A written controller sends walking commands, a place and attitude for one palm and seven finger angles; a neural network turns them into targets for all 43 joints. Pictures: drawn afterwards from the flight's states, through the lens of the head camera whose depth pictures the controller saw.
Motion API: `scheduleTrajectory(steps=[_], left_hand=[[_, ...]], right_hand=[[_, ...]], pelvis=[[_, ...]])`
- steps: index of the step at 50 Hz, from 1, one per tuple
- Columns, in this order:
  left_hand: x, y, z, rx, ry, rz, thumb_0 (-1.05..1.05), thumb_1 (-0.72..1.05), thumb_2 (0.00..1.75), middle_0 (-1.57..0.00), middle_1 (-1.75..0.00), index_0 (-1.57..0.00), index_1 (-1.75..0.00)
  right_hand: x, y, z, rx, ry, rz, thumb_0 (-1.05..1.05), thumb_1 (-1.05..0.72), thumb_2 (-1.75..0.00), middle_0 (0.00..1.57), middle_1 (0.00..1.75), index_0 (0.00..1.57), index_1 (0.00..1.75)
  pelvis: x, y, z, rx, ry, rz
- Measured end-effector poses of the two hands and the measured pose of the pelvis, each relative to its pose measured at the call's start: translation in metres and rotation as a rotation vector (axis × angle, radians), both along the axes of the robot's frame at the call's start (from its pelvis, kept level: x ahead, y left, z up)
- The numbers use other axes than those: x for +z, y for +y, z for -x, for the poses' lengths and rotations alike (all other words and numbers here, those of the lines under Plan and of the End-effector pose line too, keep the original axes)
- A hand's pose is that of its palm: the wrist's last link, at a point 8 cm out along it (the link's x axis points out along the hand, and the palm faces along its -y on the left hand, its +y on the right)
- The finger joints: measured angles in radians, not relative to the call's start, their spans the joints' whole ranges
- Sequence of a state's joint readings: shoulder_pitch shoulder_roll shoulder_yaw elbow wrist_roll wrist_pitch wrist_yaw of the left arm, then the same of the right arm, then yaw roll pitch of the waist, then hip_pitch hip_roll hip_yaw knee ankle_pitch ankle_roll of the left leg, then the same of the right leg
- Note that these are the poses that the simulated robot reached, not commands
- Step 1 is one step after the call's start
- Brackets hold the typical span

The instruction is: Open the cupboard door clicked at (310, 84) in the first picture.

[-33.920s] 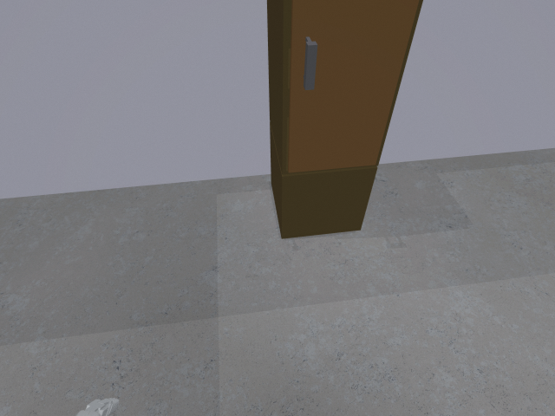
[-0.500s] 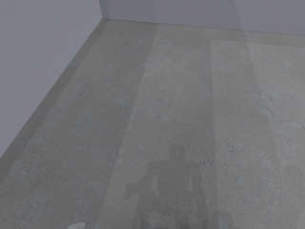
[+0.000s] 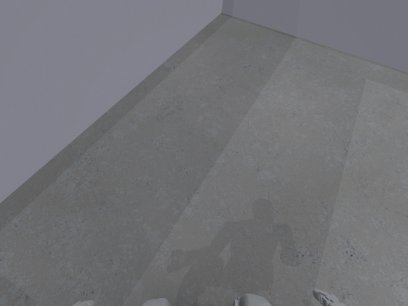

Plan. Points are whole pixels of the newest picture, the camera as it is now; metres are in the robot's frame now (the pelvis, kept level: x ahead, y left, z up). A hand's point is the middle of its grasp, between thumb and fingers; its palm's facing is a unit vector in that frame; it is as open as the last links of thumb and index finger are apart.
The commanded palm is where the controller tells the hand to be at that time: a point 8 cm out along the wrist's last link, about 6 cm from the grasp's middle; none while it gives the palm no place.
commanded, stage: turn to face it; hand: left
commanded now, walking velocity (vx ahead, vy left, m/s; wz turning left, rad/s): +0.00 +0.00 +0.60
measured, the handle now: out of the picture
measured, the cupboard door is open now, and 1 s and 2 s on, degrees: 48 48 48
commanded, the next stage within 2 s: none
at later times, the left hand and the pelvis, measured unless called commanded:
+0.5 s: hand out of the picture +0.02 +0.15 -0.17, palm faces +0.34 -0.92 -0.21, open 7.3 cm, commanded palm none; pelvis +0.03 -0.04 +0.00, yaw +20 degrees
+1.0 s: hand out of the picture +0.03 +0.15 -0.14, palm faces +0.56 -0.78 -0.30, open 7.4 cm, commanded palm none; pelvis +0.06 -0.08 +0.00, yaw +37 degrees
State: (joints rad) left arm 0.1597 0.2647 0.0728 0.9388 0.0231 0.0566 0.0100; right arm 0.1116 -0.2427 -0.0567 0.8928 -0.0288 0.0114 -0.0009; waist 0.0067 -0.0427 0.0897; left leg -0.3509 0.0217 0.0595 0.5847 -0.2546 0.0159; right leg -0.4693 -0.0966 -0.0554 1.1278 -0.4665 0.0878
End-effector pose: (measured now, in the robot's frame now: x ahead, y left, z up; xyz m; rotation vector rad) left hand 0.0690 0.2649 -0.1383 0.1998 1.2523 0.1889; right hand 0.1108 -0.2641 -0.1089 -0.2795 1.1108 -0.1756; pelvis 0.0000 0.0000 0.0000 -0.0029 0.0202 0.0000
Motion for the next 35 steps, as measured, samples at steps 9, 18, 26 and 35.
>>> scheduleTrajectory(steps=[9,18,26,35], left_hand=[[0.021,-0.026,-0.009,0.064,-0.102,-0.056,0.01,0.91,0.90,-0.20,-0.30,-0.20,-0.30],[0.025,-0.067,0.035,0.188,-0.028,-0.020,0.01,0.91,0.90,-0.20,-0.30,-0.20,-0.30],[-0.005,-0.065,0.081,0.345,0.008,0.054,0.01,0.91,0.90,-0.21,-0.30,-0.20,-0.30],[0.002,-0.037,0.091,0.453,-0.003,0.013,0.01,0.91,0.90,-0.20,-0.30,-0.20,-0.30]], right_hand=[[-0.027,-0.017,-0.015,0.071,0.084,-0.078,0.00,-0.90,-0.90,0.20,0.30,0.21,0.30],[-0.021,-0.020,-0.051,0.167,0.135,-0.096,0.01,-0.91,-0.90,0.20,0.30,0.20,0.30],[-0.015,0.020,-0.104,0.343,0.083,-0.049,0.01,-0.91,-0.90,0.20,0.30,0.20,0.30],[-0.003,0.043,-0.119,0.445,0.058,-0.013,0.00,-0.90,-0.90,0.20,0.30,0.20,0.30]], pelvis=[[-0.004,-0.037,-0.013,0.113,0.008,-0.011],[0.010,-0.053,-0.024,0.243,-0.001,-0.039],[-0.003,-0.039,-0.028,0.362,-0.001,-0.018],[0.004,-0.037,-0.029,0.458,0.002,0.006]])
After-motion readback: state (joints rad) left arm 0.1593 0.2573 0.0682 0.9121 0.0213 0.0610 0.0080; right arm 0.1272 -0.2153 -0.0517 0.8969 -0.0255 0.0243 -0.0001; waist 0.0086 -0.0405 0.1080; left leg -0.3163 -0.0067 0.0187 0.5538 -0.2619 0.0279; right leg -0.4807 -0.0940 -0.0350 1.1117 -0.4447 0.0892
